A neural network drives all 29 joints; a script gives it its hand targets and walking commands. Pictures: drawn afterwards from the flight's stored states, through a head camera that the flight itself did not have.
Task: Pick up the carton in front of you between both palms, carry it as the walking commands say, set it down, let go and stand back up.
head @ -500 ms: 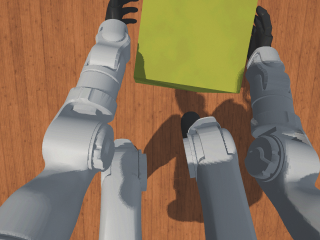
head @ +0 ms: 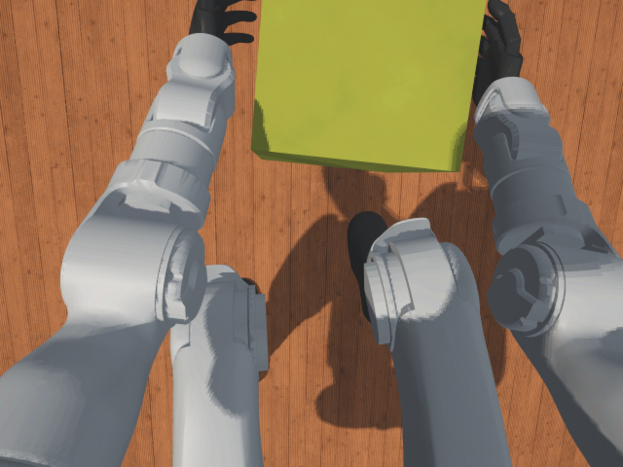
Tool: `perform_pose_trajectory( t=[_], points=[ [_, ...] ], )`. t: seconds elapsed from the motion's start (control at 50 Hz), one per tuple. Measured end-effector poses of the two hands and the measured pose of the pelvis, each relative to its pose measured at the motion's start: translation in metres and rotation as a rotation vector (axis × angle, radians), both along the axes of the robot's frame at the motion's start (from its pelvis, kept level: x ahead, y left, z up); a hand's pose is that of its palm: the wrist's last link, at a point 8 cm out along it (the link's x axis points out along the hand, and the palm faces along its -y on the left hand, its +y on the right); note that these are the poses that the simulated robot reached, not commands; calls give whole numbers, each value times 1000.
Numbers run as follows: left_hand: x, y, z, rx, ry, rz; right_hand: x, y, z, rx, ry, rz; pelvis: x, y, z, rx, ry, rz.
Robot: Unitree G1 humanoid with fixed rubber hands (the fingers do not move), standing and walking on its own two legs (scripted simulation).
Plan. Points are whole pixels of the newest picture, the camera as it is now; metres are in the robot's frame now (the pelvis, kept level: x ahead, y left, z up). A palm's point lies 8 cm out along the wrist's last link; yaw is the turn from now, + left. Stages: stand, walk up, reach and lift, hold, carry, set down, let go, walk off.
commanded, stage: set down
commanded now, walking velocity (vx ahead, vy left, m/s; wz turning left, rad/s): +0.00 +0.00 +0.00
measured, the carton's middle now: (346, 85) +0.48 -0.14 -0.26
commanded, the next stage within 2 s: let go in 1.54 s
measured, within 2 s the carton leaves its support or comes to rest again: neither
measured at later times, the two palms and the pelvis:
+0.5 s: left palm (195, 52) +0.54 +0.03 -0.20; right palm (531, 94) +0.42 -0.34 -0.20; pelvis -0.01 -0.01 +0.00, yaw -1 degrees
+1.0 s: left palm out of the picture +0.56 +0.02 -0.03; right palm out of the picture +0.43 -0.34 -0.04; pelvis +0.00 -0.02 +0.08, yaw -2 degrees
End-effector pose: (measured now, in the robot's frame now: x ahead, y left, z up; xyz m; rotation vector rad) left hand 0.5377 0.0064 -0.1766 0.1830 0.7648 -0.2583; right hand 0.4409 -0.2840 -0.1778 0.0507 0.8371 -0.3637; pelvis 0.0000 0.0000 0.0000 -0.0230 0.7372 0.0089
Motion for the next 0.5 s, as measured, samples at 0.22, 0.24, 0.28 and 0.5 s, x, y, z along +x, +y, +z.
perform_pose_trajectory(
  t=[0.22, 0.24, 0.28, 0.5],
  points=[
    [1, 2, -1, -7, -12, -36, -2, -1, -4, 8, -23, -13, -6, 1, -4, -1, -28, -2],
    [1, 2, -2, -9, -19, -39, -3, -2, -6, 8, -21, -14, -6, 1, -4, 0, -32, -3],
    [1, 3, -5, -11, -34, -36, -8, -5, -10, -2, -11, -34, -8, -1, -4, 0, -41, -6],
    [-3, 23, -25, 4, -63, 15, -23, -54, -18, -67, -41, -117, -12, -12, -4, 10, -55, -20]
  ],
)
